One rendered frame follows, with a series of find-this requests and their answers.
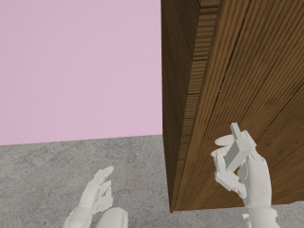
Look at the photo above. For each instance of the robot left hand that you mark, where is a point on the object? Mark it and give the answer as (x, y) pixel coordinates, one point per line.
(92, 196)

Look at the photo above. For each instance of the robot right forearm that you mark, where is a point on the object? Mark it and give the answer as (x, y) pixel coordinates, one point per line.
(257, 216)

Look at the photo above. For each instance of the robot left thigh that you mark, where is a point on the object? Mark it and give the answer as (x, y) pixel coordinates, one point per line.
(113, 218)

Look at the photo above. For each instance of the wardrobe door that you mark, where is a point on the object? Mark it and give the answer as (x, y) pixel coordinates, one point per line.
(254, 76)

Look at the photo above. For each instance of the robot right hand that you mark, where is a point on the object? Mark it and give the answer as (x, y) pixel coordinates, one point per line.
(256, 189)

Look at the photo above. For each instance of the robot left forearm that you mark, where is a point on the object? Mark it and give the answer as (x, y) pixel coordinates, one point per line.
(79, 217)

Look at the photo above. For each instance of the handle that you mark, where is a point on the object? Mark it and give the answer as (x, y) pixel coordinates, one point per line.
(238, 152)

